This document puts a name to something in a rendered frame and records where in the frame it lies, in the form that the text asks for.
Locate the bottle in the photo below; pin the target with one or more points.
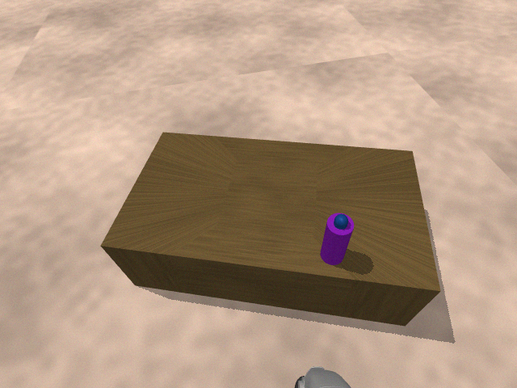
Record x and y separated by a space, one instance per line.
337 235

